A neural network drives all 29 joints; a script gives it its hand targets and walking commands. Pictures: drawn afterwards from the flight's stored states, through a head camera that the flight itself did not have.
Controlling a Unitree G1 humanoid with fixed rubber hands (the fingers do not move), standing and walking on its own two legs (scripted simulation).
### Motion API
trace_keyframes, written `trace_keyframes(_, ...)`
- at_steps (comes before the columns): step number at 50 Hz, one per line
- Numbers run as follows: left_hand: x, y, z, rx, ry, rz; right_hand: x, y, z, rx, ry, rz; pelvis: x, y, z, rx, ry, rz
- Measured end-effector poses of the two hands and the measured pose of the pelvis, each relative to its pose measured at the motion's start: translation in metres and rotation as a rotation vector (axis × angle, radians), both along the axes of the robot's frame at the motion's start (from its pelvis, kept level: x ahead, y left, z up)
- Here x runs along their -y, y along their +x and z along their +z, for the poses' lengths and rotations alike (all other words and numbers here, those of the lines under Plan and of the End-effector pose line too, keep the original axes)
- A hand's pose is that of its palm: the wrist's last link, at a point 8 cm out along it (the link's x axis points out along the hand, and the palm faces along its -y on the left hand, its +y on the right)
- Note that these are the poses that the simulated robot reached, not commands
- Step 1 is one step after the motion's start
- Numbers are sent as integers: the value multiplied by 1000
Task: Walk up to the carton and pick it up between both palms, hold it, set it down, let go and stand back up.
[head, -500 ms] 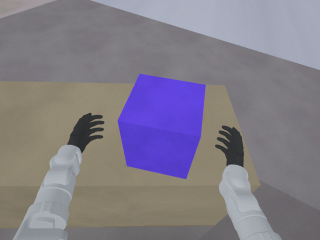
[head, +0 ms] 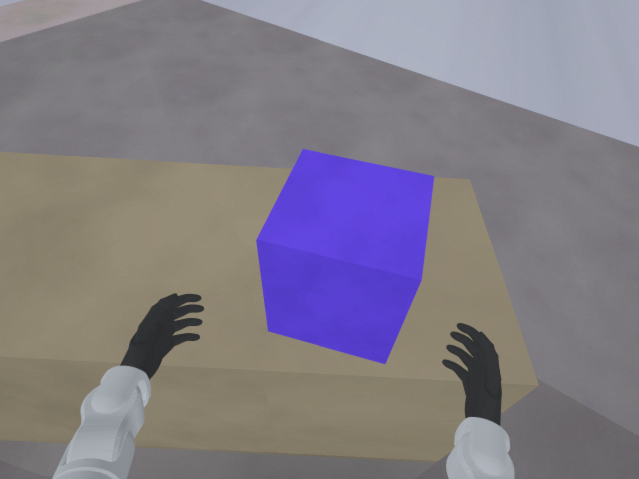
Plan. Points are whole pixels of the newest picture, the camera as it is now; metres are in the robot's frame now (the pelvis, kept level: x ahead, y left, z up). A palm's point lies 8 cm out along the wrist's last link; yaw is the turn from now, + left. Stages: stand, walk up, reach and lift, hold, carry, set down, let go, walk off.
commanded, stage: set down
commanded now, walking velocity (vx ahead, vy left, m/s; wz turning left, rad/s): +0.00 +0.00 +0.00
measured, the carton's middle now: (345, 259) +0.44 +0.00 -0.03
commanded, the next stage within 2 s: let go in 1.50 s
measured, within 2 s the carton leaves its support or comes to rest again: neither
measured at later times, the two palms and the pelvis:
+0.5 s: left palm (130, 397) +0.21 +0.26 -0.02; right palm (479, 423) +0.19 -0.16 -0.03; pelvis +0.01 +0.01 +0.00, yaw +1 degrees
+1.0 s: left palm (151, 412) +0.19 +0.24 -0.04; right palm (498, 429) +0.19 -0.19 -0.04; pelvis +0.02 -0.01 +0.00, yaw +1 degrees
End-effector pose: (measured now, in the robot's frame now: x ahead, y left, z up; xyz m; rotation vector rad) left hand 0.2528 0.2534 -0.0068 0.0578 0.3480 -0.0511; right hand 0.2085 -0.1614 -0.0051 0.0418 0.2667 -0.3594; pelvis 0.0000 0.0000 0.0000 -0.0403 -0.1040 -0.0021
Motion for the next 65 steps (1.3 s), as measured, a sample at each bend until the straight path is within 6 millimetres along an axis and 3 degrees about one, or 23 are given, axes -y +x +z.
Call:
trace_keyframes(10, -6, -15, -4, 19, 14, -4, -11, -5, -12, -17, 26, -14, -4, 7, -3, -4, -8, 3)
trace_keyframes(25, -8, -47, -14, -32, 22, 0, 1, -18, -20, -23, -2, 15, -7, 13, -3, 10, -6, 9)
trace_keyframes(43, 9, -55, -28, -126, 45, 45, 25, -16, -38, -141, -4, 93, 9, 20, 1, 29, 11, 12)
trace_keyframes(65, 28, -61, -41, -261, 70, 86, 42, -20, -46, -254, -42, 188, 19, 21, 4, 24, 25, 6)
